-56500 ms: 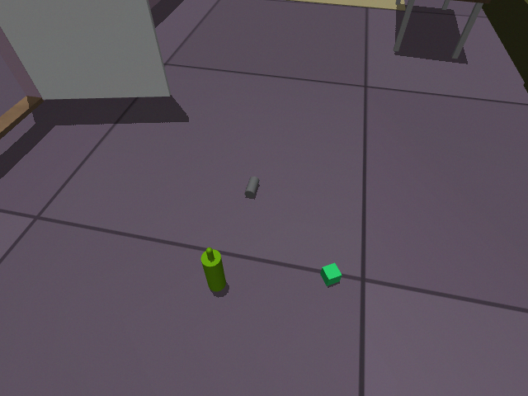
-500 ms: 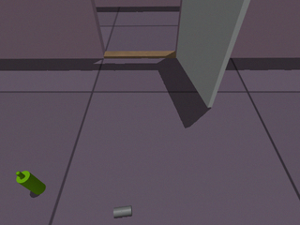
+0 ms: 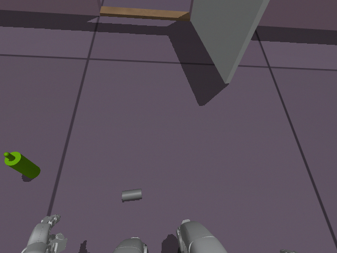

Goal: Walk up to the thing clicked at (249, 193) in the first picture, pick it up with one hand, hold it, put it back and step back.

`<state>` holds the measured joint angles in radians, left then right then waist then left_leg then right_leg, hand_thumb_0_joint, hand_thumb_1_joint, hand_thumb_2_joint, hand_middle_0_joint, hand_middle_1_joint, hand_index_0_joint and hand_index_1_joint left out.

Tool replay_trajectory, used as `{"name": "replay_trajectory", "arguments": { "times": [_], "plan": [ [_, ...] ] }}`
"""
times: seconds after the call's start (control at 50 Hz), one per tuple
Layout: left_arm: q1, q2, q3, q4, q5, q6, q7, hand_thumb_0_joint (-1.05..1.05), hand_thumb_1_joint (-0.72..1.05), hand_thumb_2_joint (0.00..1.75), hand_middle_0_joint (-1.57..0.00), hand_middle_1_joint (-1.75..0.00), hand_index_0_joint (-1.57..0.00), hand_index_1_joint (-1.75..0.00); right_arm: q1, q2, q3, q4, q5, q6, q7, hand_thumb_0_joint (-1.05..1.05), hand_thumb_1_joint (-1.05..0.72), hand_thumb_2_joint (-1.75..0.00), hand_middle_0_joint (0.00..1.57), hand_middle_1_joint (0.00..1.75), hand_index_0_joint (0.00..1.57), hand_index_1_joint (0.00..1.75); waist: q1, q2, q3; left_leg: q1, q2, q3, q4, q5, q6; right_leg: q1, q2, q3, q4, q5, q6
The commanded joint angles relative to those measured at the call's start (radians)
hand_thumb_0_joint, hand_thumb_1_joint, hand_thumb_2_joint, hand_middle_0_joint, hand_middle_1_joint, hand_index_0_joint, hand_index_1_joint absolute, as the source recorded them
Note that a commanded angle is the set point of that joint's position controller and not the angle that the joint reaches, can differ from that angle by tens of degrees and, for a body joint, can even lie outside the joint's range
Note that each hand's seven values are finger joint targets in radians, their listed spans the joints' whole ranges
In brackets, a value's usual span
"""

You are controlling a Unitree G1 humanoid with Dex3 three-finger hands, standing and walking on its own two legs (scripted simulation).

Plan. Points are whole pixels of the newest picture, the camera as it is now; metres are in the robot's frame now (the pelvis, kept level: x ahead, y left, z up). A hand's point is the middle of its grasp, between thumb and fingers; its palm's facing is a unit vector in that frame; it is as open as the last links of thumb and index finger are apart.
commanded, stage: step back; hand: left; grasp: from above
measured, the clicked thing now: (132, 194) +0.40 +0.15 -0.74
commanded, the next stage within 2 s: none
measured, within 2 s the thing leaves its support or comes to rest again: neither
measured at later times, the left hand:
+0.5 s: hand out of the picture +0.03 +0.25 -0.13, palm faces -0.06 -0.91 -0.41, open 7.4 cm
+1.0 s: hand out of the picture -0.16 +0.26 -0.16, palm faces -0.09 -0.91 -0.41, open 7.4 cm
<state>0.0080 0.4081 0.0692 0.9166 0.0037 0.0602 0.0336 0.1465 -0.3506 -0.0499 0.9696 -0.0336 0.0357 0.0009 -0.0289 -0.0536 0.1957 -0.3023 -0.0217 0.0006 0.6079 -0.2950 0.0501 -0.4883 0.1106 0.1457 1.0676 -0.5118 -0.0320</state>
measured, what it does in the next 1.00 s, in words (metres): walks backwards: right foot, then left foot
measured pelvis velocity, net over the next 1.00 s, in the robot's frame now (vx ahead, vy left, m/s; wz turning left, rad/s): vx -0.27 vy -0.01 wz -0.11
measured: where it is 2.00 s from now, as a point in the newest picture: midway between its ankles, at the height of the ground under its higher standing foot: outside the picture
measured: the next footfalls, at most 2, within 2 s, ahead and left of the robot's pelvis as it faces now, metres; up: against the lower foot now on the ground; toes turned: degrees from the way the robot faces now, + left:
right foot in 0.24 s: -0.03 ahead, -0.13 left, +0.00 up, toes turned -1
left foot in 0.60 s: -0.11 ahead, +0.12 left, +0.00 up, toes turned -4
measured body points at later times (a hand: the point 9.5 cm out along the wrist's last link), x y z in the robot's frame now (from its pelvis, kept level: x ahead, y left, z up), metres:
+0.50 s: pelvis -0.11 -0.01 +0.00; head -0.04 -0.02 +0.45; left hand +0.03 +0.30 -0.10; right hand -0.03 -0.33 -0.13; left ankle -0.14 +0.13 -0.67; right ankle -0.07 -0.13 -0.73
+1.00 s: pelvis -0.27 -0.01 -0.02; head -0.21 -0.01 +0.43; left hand -0.16 +0.31 -0.14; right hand -0.14 -0.34 -0.12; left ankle -0.15 +0.12 -0.73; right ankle -0.30 -0.15 -0.73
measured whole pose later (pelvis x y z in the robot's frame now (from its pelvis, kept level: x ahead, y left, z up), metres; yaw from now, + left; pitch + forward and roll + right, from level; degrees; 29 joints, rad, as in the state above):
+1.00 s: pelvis -0.27 -0.01 -0.02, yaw -6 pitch -3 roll +0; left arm 0.20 0.41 0.09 0.85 0.02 0.05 0.00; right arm 0.08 -0.38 -0.05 0.79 -0.02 0.03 -0.01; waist 0.02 -0.02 0.19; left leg -0.43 0.06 0.01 0.69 -0.21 -0.02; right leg -0.25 0.02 0.08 0.71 -0.42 0.01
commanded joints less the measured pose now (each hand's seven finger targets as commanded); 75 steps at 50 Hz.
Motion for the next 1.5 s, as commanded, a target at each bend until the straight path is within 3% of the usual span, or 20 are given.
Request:
{"name": "replay_trajectory", "arguments": {
  "times": [0.0, 0.1, 0.22, 0.28, 0.38, 0.54, 0.58, 0.62, 0.7, 0.86, 0.98, 1.02, 1.04, 1.12, 1.26, 1.32, 1.36, 1.38, 1.4, 1.48],
  "plan": [
    [0.105, 0.161, 0.043, -0.058, 0.008, -0.016, 0.008, 0.00, 0.90, 0.90, -0.20, -0.30, -0.20, -0.30, -0.024, -0.247, -0.064, -0.121, 0.002, -0.031, -0.040, 0.00, -0.90, -0.90, 0.20, 0.30, 0.20, 0.30, 0.024, 0.169, -0.285, 0.308, 0.277, -0.243, -0.103, 0.668, 0.186, -0.052, -0.031, 0.026, 0.086, 0.007, 0.036],
    [0.070, 0.149, 0.051, -0.107, 0.007, -0.032, -0.003, 0.00, 0.90, 0.90, -0.20, -0.30, -0.20, -0.30, 0.046, -0.261, -0.067, -0.129, 0.010, -0.026, -0.042, 0.00, -0.90, -0.90, 0.20, 0.30, 0.20, 0.30, -0.024, 0.167, -0.251, 0.325, 0.274, -0.229, -0.089, 0.615, 0.192, -0.001, -0.060, -0.025, -0.148, 0.006, 0.052],
    [0.241, 0.138, 0.059, -0.050, 0.021, -0.052, -0.008, 0.00, 0.90, 0.90, -0.20, -0.30, -0.20, -0.30, -0.055, -0.269, -0.060, -0.165, 0.030, -0.007, -0.028, 0.00, -0.90, -0.90, 0.20, 0.30, 0.20, 0.30, 0.056, 0.155, -0.308, 0.107, 0.213, -0.146, 0.032, 0.338, 0.090, 0.340, -0.106, -0.103, -0.643, 0.364, -0.002],
    [0.112, 0.327, 0.096, -0.130, 0.036, -0.051, -0.011, 0.00, 0.90, 0.90, -0.20, -0.30, -0.20, -0.30, -0.070, -0.222, -0.056, -0.172, 0.034, 0.004, -0.033, 0.00, -0.90, -0.90, 0.20, 0.30, 0.20, 0.30, 0.073, -0.258, -0.172, -0.106, -0.069, -0.066, 0.478, -0.344, -0.050, 0.116, -0.526, 0.444, -0.765, 0.450, -0.307],
    [0.048, 0.175, 0.073, -0.173, 0.027, -0.054, -0.001, 0.00, 0.90, 0.90, -0.20, -0.30, -0.20, -0.30, 0.026, -0.214, -0.041, -0.120, 0.043, -0.010, -0.027, 0.00, -0.90, -0.90, 0.20, 0.30, 0.20, 0.30, 0.022, -0.070, -0.170, -0.171, -0.117, -0.146, 0.577, -0.204, -0.064, 0.248, -0.316, 0.092, -0.635, 0.657, -0.186],
    [0.116, 0.190, 0.064, -0.206, 0.015, -0.020, -0.003, 0.00, 0.90, 0.90, -0.20, -0.30, -0.20, -0.30, 0.094, -0.194, -0.044, -0.137, 0.018, -0.037, -0.031, 0.00, -0.90, -0.90, 0.20, 0.30, 0.20, 0.30, 0.034, -0.128, -0.305, -0.009, -0.012, -0.006, -0.185, 0.019, -0.053, 0.469, -0.292, 0.029, -0.415, 0.747, -0.129],
    [0.128, 0.150, 0.049, -0.222, 0.005, -0.004, -0.011, 0.00, 0.90, 0.90, -0.20, -0.30, -0.20, -0.30, 0.103, -0.266, -0.074, -0.138, -0.009, -0.043, -0.032, 0.00, -0.90, -0.90, 0.20, 0.30, 0.20, 0.30, 0.034, 0.015, -0.298, 0.182, 0.119, -0.202, -0.252, 0.249, -0.015, 0.191, -0.203, -0.001, -0.314, 0.450, -0.044],
    [0.074, 0.161, 0.062, -0.225, 0.013, -0.004, 0.009, 0.00, 0.90, 0.90, -0.20, -0.30, -0.20, -0.30, 0.053, -0.426, -0.101, -0.173, -0.009, -0.037, -0.020, 0.00, -0.90, -0.90, 0.20, 0.30, 0.20, 0.30, -0.023, 0.294, -0.244, 0.056, 0.428, -0.542, -0.275, 0.406, 0.219, 0.026, -0.009, 0.023, 0.003, -0.173, 0.019],
    [0.174, 0.167, 0.069, -0.169, -0.002, -0.009, -0.004, 0.00, 0.90, 0.90, -0.20, -0.30, -0.20, -0.30, -0.088, -0.264, -0.059, -0.201, -0.007, -0.044, -0.034, 0.00, -0.90, -0.90, 0.20, 0.30, 0.20, 0.30, 0.080, 0.175, -0.197, 0.139, 0.242, -0.214, -0.180, 0.521, 0.140, -0.060, 0.002, 0.072, 0.197, 0.026, 0.008],
    [0.175, 0.147, 0.064, -0.177, 0.012, -0.026, -0.015, 0.00, 0.90, 0.90, -0.20, -0.30, -0.20, -0.30, 0.021, -0.278, -0.073, -0.213, 0.005, -0.034, -0.039, 0.00, -0.90, -0.90, 0.20, 0.30, 0.20, 0.30, -0.005, 0.233, -0.241, 0.249, 0.285, -0.223, -0.118, 0.458, 0.210, 0.024, -0.070, -0.021, -0.135, 0.005, 0.072],
    [0.346, 0.167, 0.078, -0.076, 0.028, -0.041, -0.024, 0.00, 0.90, 0.90, -0.20, -0.30, -0.20, -0.30, -0.066, -0.281, -0.066, -0.239, 0.027, 0.003, -0.025, 0.00, -0.90, -0.90, 0.20, 0.30, 0.20, 0.30, 0.072, 0.199, -0.280, -0.041, 0.178, -0.157, 0.024, 0.143, 0.067, 0.372, -0.108, -0.095, -0.648, 0.274, 0.002],
    [0.229, 0.359, 0.121, -0.142, 0.040, -0.037, -0.028, 0.00, 0.90, 0.90, -0.20, -0.30, -0.20, -0.30, -0.088, -0.214, -0.058, -0.268, 0.033, 0.004, -0.042, 0.00, -0.90, -0.90, 0.20, 0.30, 0.20, 0.30, 0.093, -0.227, -0.175, -0.236, -0.094, -0.102, 0.415, -0.314, -0.053, 0.112, -0.489, 0.420, -0.799, 0.145, -0.223],
    [0.143, 0.371, 0.120, -0.180, 0.043, -0.039, -0.022, 0.00, 0.90, 0.90, -0.20, -0.30, -0.20, -0.30, -0.065, -0.264, -0.077, -0.245, 0.029, 0.006, -0.048, 0.00, -0.90, -0.90, 0.20, 0.30, 0.20, 0.30, 0.079, -0.234, -0.106, -0.154, -0.044, -0.175, 0.566, -0.321, -0.066, -0.068, -0.550, 0.506, -0.849, 0.073, -0.275],
    [0.029, 0.203, 0.087, -0.199, 0.039, -0.044, -0.012, 0.00, 0.90, 0.90, -0.20, -0.30, -0.20, -0.30, 0.056, -0.221, -0.052, -0.170, 0.035, -0.006, -0.035, 0.00, -0.90, -0.90, 0.20, 0.30, 0.20, 0.30, -0.006, -0.106, -0.134, -0.195, -0.110, -0.159, 0.612, -0.154, -0.061, 0.127, -0.300, 0.052, -0.673, 0.388, -0.137],
    [0.144, 0.196, 0.081, -0.212, 0.042, -0.030, 0.009, 0.00, 0.90, 0.90, -0.20, -0.30, -0.20, -0.30, 0.072, -0.200, -0.039, -0.191, 0.016, -0.028, -0.035, 0.00, -0.90, -0.90, 0.20, 0.30, 0.20, 0.30, 0.065, -0.173, -0.258, -0.150, 0.016, -0.074, 0.109, -0.223, -0.060, 0.456, -0.368, 0.083, -0.545, 0.623, -0.162],
    [0.112, 0.187, 0.064, -0.224, 0.017, -0.002, -0.002, 0.00, 0.90, 0.90, -0.20, -0.30, -0.20, -0.30, 0.164, -0.208, -0.057, -0.135, 0.003, -0.034, -0.034, 0.00, -0.90, -0.90, 0.20, 0.30, 0.20, 0.30, 0.030, -0.101, -0.289, 0.060, -0.013, -0.008, -0.264, 0.119, -0.043, 0.360, -0.305, 0.014, -0.388, 0.594, -0.095],
    [0.155, 0.103, 0.042, -0.233, 0.007, 0.005, -0.010, 0.00, 0.90, 0.90, -0.20, -0.30, -0.20, -0.30, 0.112, -0.356, -0.093, -0.155, -0.022, -0.029, -0.032, 0.00, -0.90, -0.90, 0.20, 0.30, 0.20, 0.30, 0.061, 0.270, -0.261, 0.214, 0.312, -0.475, -0.275, 0.305, 0.083, -0.056, -0.075, -0.125, -0.125, 0.017, 0.000],
    [0.073, 0.171, 0.068, -0.241, 0.013, 0.003, 0.007, 0.00, 0.90, 0.90, -0.20, -0.30, -0.20, -0.30, 0.072, -0.447, -0.099, -0.186, -0.014, -0.026, -0.023, 0.00, -0.90, -0.90, 0.20, 0.30, 0.20, 0.30, -0.004, 0.313, -0.227, -0.017, 0.437, -0.586, -0.291, 0.303, 0.247, 0.023, -0.052, -0.028, 0.035, -0.169, 0.025],
    [0.053, 0.204, 0.073, -0.226, 0.019, 0.002, 0.009, 0.00, 0.90, 0.90, -0.20, -0.30, -0.20, -0.30, 0.005, -0.423, -0.099, -0.195, -0.014, -0.036, -0.032, 0.00, -0.90, -0.90, 0.20, 0.30, 0.20, 0.30, 0.011, 0.293, -0.174, -0.130, 0.466, -0.617, -0.314, 0.274, 0.276, 0.077, -0.081, 0.050, 0.157, -0.135, 0.019],
    [0.170, 0.177, 0.071, -0.164, 0.002, 0.004, -0.010, 0.00, 0.90, 0.90, -0.20, -0.30, -0.20, -0.30, -0.043, -0.265, -0.055, -0.199, -0.011, -0.036, -0.039, 0.00, -0.90, -0.90, 0.20, 0.30, 0.20, 0.30, 0.080, 0.149, -0.191, 0.044, 0.225, -0.209, -0.187, 0.408, 0.138, -0.013, 0.003, 0.038, 0.227, 0.041, 0.013]
  ]
}}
